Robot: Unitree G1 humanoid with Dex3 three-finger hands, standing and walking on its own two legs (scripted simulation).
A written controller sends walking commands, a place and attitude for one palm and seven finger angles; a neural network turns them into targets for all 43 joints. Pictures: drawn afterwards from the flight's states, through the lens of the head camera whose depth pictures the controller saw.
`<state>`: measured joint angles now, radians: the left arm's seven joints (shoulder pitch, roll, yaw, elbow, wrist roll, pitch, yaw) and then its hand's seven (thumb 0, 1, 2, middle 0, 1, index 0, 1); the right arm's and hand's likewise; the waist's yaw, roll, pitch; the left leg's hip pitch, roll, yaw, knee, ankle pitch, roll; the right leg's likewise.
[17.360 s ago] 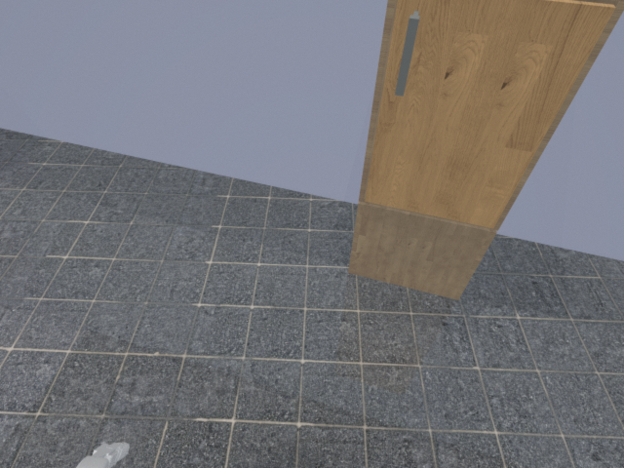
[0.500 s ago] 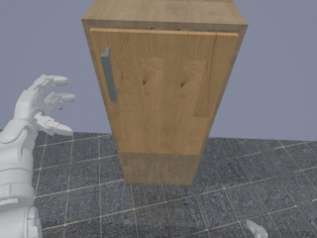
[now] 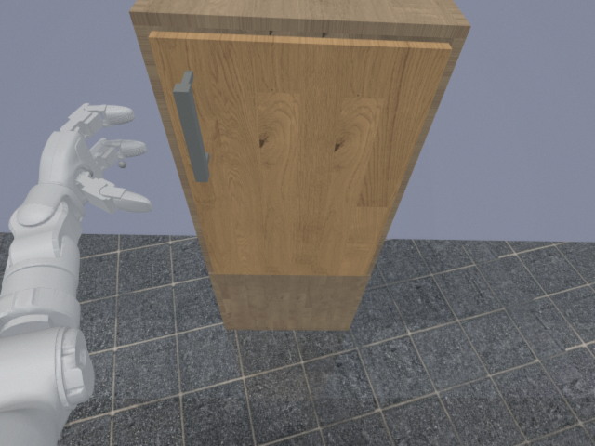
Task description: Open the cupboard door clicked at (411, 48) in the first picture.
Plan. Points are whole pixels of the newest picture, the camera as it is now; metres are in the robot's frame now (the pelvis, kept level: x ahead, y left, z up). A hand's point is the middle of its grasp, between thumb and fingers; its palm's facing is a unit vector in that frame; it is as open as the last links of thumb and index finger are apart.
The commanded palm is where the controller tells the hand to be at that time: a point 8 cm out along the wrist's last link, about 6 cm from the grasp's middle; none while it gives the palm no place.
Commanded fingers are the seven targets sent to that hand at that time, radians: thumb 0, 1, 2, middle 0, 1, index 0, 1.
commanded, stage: move the hooked fingers beside the handle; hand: left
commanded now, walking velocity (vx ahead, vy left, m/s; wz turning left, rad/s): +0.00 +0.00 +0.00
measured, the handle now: (195, 130) +0.53 +0.15 +0.13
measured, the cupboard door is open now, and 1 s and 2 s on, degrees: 0 0 0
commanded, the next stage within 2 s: none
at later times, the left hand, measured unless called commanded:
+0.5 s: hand (146, 141) +0.50 +0.22 +0.13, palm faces +0.00 -1.00 +0.00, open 14.0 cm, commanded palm +0.46 +0.27 +0.13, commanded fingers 0.00 -0.50 0.30 -0.30 -1.20 -0.30 -1.20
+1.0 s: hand (149, 153) +0.49 +0.21 +0.12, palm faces +0.00 -1.00 +0.02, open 14.0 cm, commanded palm +0.46 +0.27 +0.13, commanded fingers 0.00 -0.50 0.30 -0.30 -1.20 -0.30 -1.20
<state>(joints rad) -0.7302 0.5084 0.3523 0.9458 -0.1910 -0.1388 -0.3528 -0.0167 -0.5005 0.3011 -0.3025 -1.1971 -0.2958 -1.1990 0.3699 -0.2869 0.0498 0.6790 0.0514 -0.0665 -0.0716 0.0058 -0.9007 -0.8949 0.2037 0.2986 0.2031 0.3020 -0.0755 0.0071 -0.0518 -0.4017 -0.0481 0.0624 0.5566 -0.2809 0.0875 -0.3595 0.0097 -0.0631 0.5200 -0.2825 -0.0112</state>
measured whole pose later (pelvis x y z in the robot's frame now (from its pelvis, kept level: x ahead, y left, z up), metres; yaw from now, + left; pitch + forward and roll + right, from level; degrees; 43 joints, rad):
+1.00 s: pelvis +0.01 -0.01 -0.01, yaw -1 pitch +12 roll -2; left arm -0.87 0.56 0.38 1.13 -0.14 -0.18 -0.34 -0.02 -0.50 0.30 -0.30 -1.20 -0.30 -1.20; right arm 0.35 -0.28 0.05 0.60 0.05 0.02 -0.06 0.00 -0.90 -0.89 0.20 0.30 0.20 0.30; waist -0.12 0.01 -0.08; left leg -0.55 -0.02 0.06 0.67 -0.34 0.08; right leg -0.49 0.03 -0.06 0.61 -0.33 -0.02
